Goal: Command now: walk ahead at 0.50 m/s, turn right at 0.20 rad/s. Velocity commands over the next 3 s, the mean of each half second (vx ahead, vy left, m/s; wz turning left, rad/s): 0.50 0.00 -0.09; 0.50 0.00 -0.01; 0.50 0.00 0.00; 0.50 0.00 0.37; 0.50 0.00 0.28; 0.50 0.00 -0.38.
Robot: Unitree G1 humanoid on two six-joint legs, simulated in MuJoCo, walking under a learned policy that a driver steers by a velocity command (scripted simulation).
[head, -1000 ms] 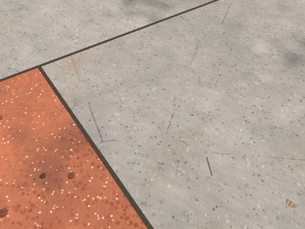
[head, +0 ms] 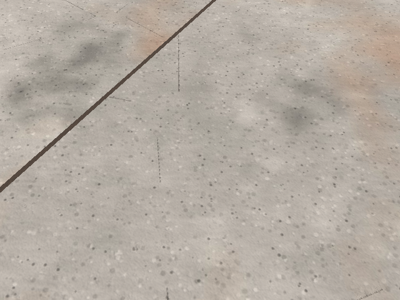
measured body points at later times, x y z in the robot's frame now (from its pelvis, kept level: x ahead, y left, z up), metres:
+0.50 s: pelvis +0.27 -0.04 +0.00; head +0.30 -0.05 +0.45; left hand +0.49 +0.20 -0.07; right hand +0.27 -0.32 -0.13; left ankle +0.12 +0.10 -0.65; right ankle +0.34 -0.14 -0.73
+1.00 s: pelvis +0.54 +0.01 +0.00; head +0.58 +0.02 +0.45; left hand +0.57 +0.29 -0.14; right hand +0.73 -0.25 -0.09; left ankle +0.64 +0.10 -0.73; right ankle +0.38 -0.14 -0.66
